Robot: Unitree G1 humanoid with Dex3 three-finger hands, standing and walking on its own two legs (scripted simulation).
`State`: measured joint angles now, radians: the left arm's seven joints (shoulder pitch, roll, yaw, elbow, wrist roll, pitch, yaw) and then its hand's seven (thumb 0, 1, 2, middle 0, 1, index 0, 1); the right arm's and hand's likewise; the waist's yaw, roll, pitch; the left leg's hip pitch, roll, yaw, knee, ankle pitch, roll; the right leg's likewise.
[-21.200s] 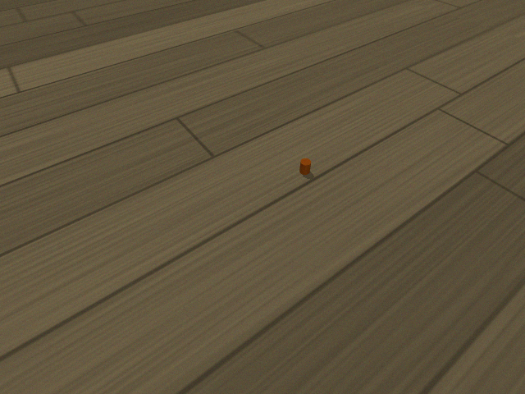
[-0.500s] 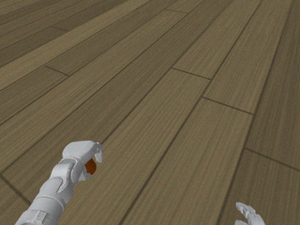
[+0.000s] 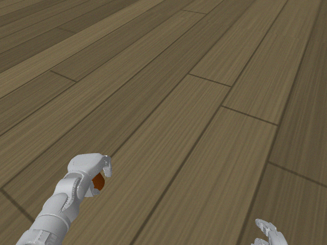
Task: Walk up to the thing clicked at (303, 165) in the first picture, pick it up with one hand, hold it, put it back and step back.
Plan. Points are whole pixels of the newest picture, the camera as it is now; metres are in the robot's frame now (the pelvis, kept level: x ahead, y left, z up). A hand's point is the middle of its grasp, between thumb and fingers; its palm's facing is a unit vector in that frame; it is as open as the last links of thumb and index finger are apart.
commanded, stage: hold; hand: left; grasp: from above
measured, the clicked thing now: (91, 178) +0.31 +0.24 -0.04
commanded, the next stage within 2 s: crouch in 0.12 s
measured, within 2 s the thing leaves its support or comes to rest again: neither
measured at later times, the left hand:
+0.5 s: hand (96, 186) +0.29 +0.23 -0.06, palm faces -0.45 -0.06 -0.89, open 7.9 cm
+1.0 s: hand (115, 196) +0.35 +0.24 -0.28, palm faces -0.41 +0.02 -0.91, open 7.5 cm
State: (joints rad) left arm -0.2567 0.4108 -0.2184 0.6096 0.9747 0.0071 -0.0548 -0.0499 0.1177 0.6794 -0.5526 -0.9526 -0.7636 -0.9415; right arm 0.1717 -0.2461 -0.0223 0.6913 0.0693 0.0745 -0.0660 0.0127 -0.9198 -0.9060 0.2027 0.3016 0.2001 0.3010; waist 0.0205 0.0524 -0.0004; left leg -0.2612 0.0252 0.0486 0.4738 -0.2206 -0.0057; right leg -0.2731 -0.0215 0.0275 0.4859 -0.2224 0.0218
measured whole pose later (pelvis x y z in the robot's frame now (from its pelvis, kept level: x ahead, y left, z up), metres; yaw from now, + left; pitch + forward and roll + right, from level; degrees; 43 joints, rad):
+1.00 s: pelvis -0.04 +0.01 -0.17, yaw +0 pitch +28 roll -2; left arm -0.66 0.41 -0.09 1.21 1.15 -0.03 0.37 -0.06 0.13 0.67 -0.55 -0.93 -0.82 -0.91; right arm 0.26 -0.26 -0.08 0.74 -0.03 0.02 -0.02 0.01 -0.91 -0.90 0.20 0.30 0.20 0.30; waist -0.12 0.04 -0.19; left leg -1.42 0.04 -0.01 1.49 -0.56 0.01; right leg -1.39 -0.01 0.00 1.45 -0.55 0.03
